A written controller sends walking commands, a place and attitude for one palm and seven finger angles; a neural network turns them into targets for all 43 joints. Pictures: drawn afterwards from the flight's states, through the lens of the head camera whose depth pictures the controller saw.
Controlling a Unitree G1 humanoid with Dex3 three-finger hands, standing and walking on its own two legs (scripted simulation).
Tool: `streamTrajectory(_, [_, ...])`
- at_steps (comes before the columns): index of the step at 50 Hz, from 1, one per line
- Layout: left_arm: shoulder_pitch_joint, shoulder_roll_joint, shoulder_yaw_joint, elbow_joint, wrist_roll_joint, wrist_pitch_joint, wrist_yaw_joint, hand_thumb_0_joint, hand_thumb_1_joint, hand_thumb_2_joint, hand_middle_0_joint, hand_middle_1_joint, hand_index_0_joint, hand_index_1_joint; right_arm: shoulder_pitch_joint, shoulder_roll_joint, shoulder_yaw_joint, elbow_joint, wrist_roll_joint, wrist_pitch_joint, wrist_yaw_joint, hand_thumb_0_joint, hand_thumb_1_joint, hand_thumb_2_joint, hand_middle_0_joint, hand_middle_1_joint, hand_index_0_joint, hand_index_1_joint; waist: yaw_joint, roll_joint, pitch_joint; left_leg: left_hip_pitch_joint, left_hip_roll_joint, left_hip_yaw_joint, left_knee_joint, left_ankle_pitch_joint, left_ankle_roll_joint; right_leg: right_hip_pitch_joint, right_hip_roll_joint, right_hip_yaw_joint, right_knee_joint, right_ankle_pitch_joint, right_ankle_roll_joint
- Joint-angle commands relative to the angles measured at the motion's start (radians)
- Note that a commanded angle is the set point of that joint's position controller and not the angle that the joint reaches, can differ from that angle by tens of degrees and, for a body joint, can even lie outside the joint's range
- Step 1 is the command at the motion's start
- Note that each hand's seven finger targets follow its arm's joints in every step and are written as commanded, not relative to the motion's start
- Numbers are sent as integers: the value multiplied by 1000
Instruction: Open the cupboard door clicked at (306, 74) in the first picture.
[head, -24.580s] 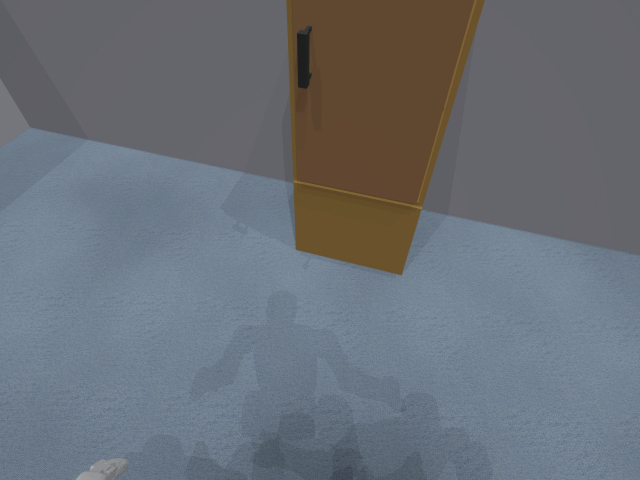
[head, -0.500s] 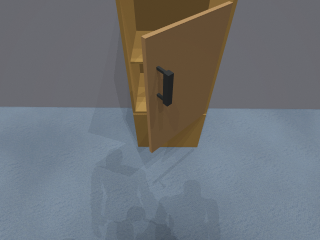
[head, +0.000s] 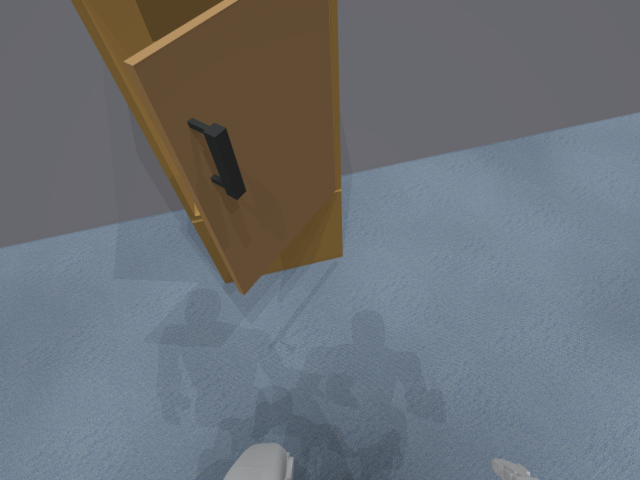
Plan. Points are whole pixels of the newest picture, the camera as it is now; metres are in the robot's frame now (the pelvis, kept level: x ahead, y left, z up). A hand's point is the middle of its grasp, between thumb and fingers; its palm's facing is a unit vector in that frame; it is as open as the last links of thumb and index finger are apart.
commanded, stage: walk to a spot facing it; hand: left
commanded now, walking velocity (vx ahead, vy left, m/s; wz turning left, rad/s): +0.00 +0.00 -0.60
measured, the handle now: (216, 159) +0.53 +0.21 +0.06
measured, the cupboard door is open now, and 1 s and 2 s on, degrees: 42 42 42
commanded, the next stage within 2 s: none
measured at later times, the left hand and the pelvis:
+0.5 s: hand (162, 472) +0.13 +0.26 -0.18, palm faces -0.21 -0.95 -0.22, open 7.3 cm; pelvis +0.02 +0.06 +0.00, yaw -17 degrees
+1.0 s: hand (255, 418) +0.21 +0.13 -0.16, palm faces -0.59 -0.77 -0.23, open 7.3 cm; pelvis +0.01 +0.04 +0.00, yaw -37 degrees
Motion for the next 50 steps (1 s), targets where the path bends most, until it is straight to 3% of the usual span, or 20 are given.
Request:
streamTrajectory(1, [89, 184, 46, -48, 4, -8, 11, 0, 900, 900, -200, -300, -200, -300, -4, -65, -19, -87, 3, -15, -11, 0, -900, -900, 200, 300, 200, 300, 4, -140, -167, -123, 4, -56, -6, 29, -10, 252, -250, 341, -160, 438, -65])
streamTrajectory(11, [103, 214, 56, -89, 14, 0, 4, 0, 900, 900, -200, -300, -200, -300, -70, -61, -12, -146, 15, -34, -12, 0, -900, -900, 200, 300, 200, 300, 21, -154, -179, -43, -35, -63, -210, -19, -1, 202, -238, 458, -138, 429, -115])
streamTrajectory(14, [54, 228, 58, -111, 12, 5, 1, 0, 900, 900, -200, -300, -200, -300, -14, -59, -10, -144, 22, -44, -14, 0, -900, -900, 200, 300, 200, 300, -7, -151, -179, 80, -50, -61, -377, 6, 15, 113, -219, 472, -124, 399, -100])
streamTrajectory(16, [6, 212, 53, -118, 7, 10, -1, 0, 900, 900, -200, -300, -200, -300, 80, -67, -11, -123, 23, -55, -21, 0, -900, -900, 200, 300, 200, 300, -54, -155, -186, 286, -47, -58, -603, 128, 22, -26, -165, 437, -73, 303, -34])
streamTrajectory(17, [-7, 173, 45, -131, -1, 11, -2, 0, 900, 900, -200, -300, -200, -300, 145, -115, -14, -107, 17, -68, -28, 0, -900, -900, 200, 300, 200, 300, -80, -34, -211, 442, 72, -163, -755, 138, 56, -159, -81, 354, 19, 132, 13])
streamTrajectory(18, [34, 121, 32, -146, -10, 10, -18, 0, 900, 900, -200, -300, -200, -300, 155, -219, -30, -120, -1, -75, -31, 0, -900, -900, 200, 300, 200, 300, -62, 275, -220, 543, 352, -457, -847, 220, 165, -336, 54, 150, 229, -272, 83])
streamTrajectory(19, [0, 152, 34, -163, 2, 4, -26, 0, 900, 900, -200, -300, -200, -300, 163, -234, -28, -136, -7, -65, -38, 0, -900, -900, 200, 300, 200, 300, -66, 193, -169, 413, 475, -502, -848, 318, 260, -342, -2, 38, 436, -386, 118])
streamTrajectory(20, [-4, 155, 39, -155, 15, 4, -35, 0, 900, 900, -200, -300, -200, -300, 149, -206, -19, -148, -21, -66, -32, 0, -900, -900, 200, 300, 200, 300, -56, 51, -146, 317, 432, -444, -842, 310, 274, -311, -22, 25, 576, -332, 124])
streamTrajectory(21, [3, 150, 42, -133, 20, 9, -36, 0, 900, 900, -200, -300, -200, -300, 124, -181, -6, -144, -21, -69, -31, 0, -900, -900, 200, 300, 200, 300, -28, 180, -142, 300, 371, -358, -803, 438, 240, -333, -41, 26, 637, -297, 134])
streamTrajectory(23, [-9, 140, 36, -128, 6, 15, -48, 0, 900, 900, -200, -300, -200, -300, 108, -134, 9, -149, -16, -69, -31, 0, -900, -900, 200, 300, 200, 300, -18, 200, -124, 310, 281, -166, -762, 599, 200, -332, -71, -5, 689, -217, 147])
streamTrajectory(25, [-26, 122, 24, -133, 1, 23, -55, 0, 900, 900, -200, -300, -200, -300, 142, -139, 7, -135, -14, -71, -30, 0, -900, -900, 200, 300, 200, 300, -27, 181, -148, 357, 244, -67, -737, 674, 178, -309, -82, -47, 616, -187, 150])
streamTrajectory(31, [-118, 106, 6, -148, 3, 18, -62, 0, 900, 900, -200, -300, -200, -300, 236, -175, -13, -90, -17, -61, -18, 0, -900, -900, 200, 300, 200, 300, -76, 218, -133, 361, 272, 10, -703, 655, 165, -160, -73, -142, 279, -200, 124])
streamTrajectory(35, [-32, 143, 13, -117, 1, 7, -53, 0, 900, 900, -200, -300, -200, -300, 217, -190, -22, -92, -6, -53, -7, 0, -900, -900, 200, 300, 200, 300, -17, 149, -159, 232, 254, 72, -553, 522, 84, 126, -66, -150, -42, 36, 81])
streamTrajectory(36, [43, 223, 27, -98, 7, -3, -41, 0, 900, 900, -200, -300, -200, -300, 215, -149, -17, -107, 5, -51, 3, 0, -900, -900, 200, 300, 200, 300, 18, -35, -215, 68, 196, 137, -383, 332, 28, 344, -213, 23, -117, 235, 28])
streamTrajectory(37, [111, 337, 54, -75, 9, -9, -23, 0, 900, 900, -200, -300, -200, -300, 143, -74, 4, -156, 9, -48, 6, 0, -900, -900, 200, 300, 200, 300, 61, -340, -206, -161, 47, 177, -128, -226, -24, 396, -476, 356, -169, 560, -95])
streamTrajectory(38, [140, 344, 49, -71, -3, -4, -10, 0, 900, 900, -200, -300, -200, -300, 109, -104, 0, -160, 8, -36, -4, 0, -900, -900, 200, 300, 200, 300, 85, -260, -200, -166, 59, 19, -13, -242, -11, 332, -481, 341, -148, 572, -150])
streamTrajectory(39, [80, 303, 50, -80, 3, -2, 0, 0, 900, 900, -200, -300, -200, -300, 117, -97, -5, -141, 11, -34, -10, 0, -900, -900, 200, 300, 200, 300, 43, -330, -211, -193, 68, -8, 40, -185, -12, 328, -401, 331, -133, 515, -141])
streamTrajectory(40, [20, 262, 40, -95, 0, 1, 5, 0, 900, 900, -200, -300, -200, -300, 123, -110, -10, -124, 10, -33, -8, 0, -900, -900, 200, 300, 200, 300, 23, -315, -197, -185, 79, -19, 55, -117, -17, 303, -361, 268, -121, 502, -124])
streamTrajectory(43, [-63, 232, 31, -133, 7, 6, 6, 0, 900, 900, -200, -300, -200, -300, 145, -78, -6, -91, 7, -22, 0, 0, -900, -900, 200, 300, 200, 300, -25, -157, -162, -43, 58, 16, -35, -32, -27, 121, -304, 202, -140, 370, -98])
streamTrajectory(50, [-114, 237, 40, -148, 8, 17, -13, 0, 900, 900, -200, -300, -200, -300, 226, -65, -8, -82, 10, -41, -5, 0, -900, -900, 200, 300, 200, 300, -71, -178, -111, 195, -14, 44, -453, 67, -3, -71, -237, 281, -144, 92, -62])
